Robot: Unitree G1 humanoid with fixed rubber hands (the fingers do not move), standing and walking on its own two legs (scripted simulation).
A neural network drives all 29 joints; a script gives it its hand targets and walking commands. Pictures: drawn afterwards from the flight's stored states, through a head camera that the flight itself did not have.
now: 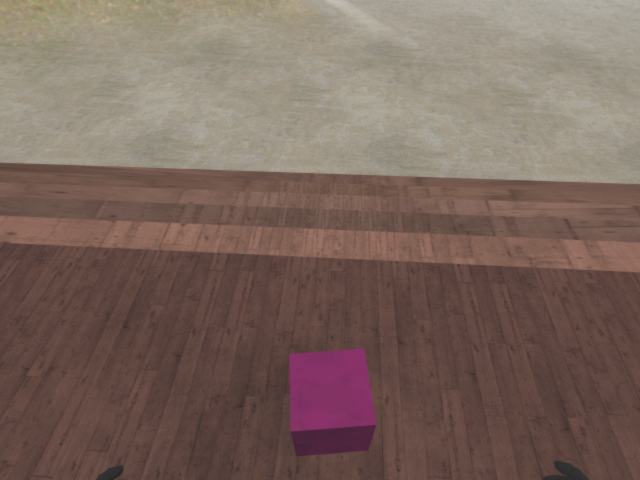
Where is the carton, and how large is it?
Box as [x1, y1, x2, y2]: [289, 348, 375, 455]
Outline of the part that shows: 364,348 289,354 290,431 296,455 368,449 375,427 375,420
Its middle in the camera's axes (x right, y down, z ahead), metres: +0.03 +0.47 +1.10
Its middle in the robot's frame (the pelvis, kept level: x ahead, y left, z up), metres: +0.43 +0.00 -0.66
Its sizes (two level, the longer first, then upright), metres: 0.210 0.200 0.250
